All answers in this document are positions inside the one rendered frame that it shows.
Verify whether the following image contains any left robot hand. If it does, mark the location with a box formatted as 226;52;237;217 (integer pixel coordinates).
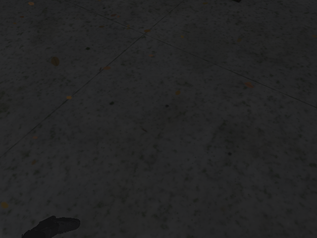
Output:
22;215;80;238

